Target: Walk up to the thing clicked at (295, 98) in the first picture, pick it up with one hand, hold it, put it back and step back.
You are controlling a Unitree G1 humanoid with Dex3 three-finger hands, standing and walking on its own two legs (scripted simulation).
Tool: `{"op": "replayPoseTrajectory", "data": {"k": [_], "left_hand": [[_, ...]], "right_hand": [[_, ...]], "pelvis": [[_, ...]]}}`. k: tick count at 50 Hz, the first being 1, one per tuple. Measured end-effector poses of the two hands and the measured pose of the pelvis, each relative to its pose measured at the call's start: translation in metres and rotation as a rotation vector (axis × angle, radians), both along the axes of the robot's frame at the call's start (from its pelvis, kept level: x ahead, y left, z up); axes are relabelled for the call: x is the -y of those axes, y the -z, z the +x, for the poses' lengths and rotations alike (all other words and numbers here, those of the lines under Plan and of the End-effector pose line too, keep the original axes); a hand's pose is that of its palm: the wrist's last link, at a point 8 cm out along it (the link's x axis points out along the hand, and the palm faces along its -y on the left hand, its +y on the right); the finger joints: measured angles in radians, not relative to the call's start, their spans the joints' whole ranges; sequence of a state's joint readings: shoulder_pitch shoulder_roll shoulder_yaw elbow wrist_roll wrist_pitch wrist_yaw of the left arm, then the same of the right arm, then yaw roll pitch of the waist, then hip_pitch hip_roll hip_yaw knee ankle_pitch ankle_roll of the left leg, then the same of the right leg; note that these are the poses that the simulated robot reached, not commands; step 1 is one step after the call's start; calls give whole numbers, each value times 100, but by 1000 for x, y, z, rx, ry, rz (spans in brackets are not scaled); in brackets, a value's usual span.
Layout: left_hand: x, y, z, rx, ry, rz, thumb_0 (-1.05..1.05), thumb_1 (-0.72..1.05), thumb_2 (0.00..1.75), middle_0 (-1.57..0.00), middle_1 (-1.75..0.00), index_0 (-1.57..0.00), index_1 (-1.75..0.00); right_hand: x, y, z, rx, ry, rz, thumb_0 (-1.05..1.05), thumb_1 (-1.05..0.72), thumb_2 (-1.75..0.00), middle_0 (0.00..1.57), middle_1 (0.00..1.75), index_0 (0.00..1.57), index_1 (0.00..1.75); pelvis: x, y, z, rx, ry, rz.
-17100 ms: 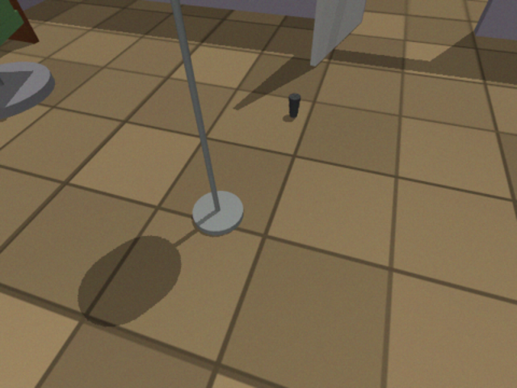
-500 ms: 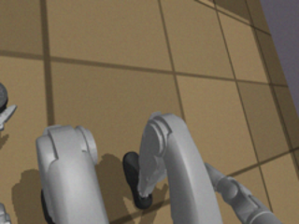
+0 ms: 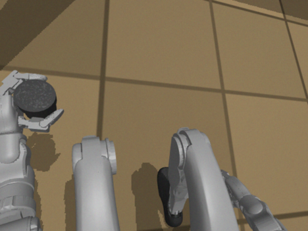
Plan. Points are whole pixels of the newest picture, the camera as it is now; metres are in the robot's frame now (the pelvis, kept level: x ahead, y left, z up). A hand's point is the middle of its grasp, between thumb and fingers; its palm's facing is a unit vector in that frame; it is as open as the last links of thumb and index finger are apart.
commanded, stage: settle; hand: left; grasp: from the side
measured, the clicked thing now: (40, 108) +0.39 +0.27 -0.09
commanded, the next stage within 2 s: lift in 0.94 s
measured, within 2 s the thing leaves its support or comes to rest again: neither
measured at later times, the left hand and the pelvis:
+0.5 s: hand (42, 90) +0.41 +0.25 -0.01, palm faces +0.20 -0.98 -0.05, open 9.8 cm; pelvis +0.01 -0.02 +0.03, yaw +4 degrees
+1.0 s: hand (34, 84) +0.40 +0.26 +0.02, palm faces +0.20 -0.98 -0.03, open 9.8 cm; pelvis +0.01 -0.01 +0.05, yaw +5 degrees
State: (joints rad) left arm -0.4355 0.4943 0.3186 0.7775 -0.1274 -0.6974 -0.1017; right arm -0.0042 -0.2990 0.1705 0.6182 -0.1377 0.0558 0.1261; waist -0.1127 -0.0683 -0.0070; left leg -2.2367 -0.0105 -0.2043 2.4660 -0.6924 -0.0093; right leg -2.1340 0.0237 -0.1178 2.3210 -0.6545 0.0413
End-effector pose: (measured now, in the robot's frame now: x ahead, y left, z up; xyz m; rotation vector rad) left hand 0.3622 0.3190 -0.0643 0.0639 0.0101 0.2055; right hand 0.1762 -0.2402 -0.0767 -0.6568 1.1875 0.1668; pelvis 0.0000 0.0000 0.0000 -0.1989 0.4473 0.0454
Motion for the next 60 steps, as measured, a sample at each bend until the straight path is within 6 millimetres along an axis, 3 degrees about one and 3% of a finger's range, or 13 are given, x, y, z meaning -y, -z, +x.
{"op": "replayPoseTrajectory", "data": {"k": [9, 19, 31, 60], "left_hand": [[6, -26, 13, -27, 14, 10, 3, -25, 98, -84, -93, -70, -94], [19, -47, 13, -43, 18, -21, 3, -25, 98, -84, -93, -71, -93], [15, -69, 11, -40, 13, -26, 3, -25, 98, -84, -93, -71, -93], [19, -100, 13, -35, 10, -39, 3, -27, 100, -85, -93, -71, -93]], "right_hand": [[16, 7, -4, -7, 98, 39, 0, -89, -90, 20, 30, 20, 30], [27, 0, 4, 25, 146, 57, 0, -90, -90, 20, 30, 20, 29], [25, -12, 10, 73, 156, 74, 0, -90, -90, 20, 30, 20, 29], [21, -27, -3, 75, 187, 103, 0, -91, -90, 20, 30, 20, 29]], "pelvis": [[8, -10, 7, -54, -11, 42], [15, -24, 12, -88, -18, 75], [16, -36, 10, -97, -25, 86], [15, -58, 8, -109, -43, 103]]}}
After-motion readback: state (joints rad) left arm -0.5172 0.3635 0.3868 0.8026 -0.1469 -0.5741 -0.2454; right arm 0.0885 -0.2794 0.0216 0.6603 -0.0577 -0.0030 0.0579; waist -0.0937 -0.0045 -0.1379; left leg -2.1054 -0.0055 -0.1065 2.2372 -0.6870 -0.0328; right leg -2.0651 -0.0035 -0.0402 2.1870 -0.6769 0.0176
